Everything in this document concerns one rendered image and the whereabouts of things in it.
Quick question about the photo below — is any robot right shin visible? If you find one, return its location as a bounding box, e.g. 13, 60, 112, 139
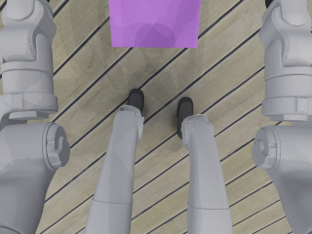
180, 114, 215, 136

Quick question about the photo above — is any right robot forearm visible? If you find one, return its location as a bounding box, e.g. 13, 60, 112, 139
258, 0, 312, 128

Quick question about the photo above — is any left robot forearm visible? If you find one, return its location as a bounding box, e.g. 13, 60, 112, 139
0, 0, 59, 132

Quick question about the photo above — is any carton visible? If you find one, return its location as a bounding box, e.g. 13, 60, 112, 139
108, 0, 201, 48

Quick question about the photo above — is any robot left upper arm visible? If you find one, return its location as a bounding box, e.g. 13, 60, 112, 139
0, 122, 70, 234

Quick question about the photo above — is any robot right thigh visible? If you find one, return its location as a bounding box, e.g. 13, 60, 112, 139
182, 119, 234, 234

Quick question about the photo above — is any robot right upper arm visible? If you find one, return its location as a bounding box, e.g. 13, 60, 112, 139
252, 125, 312, 234

